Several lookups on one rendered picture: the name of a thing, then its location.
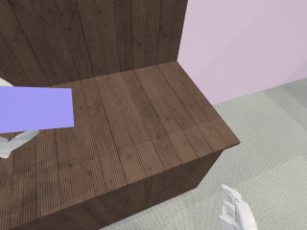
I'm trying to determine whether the robot right hand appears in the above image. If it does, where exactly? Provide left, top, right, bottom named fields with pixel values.
left=219, top=184, right=258, bottom=230

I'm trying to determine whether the table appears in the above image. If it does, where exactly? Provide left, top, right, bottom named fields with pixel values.
left=0, top=0, right=241, bottom=230

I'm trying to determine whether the sponge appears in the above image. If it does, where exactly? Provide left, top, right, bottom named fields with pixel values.
left=0, top=86, right=74, bottom=133

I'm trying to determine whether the robot left hand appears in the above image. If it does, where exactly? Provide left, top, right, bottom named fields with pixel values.
left=0, top=78, right=39, bottom=159

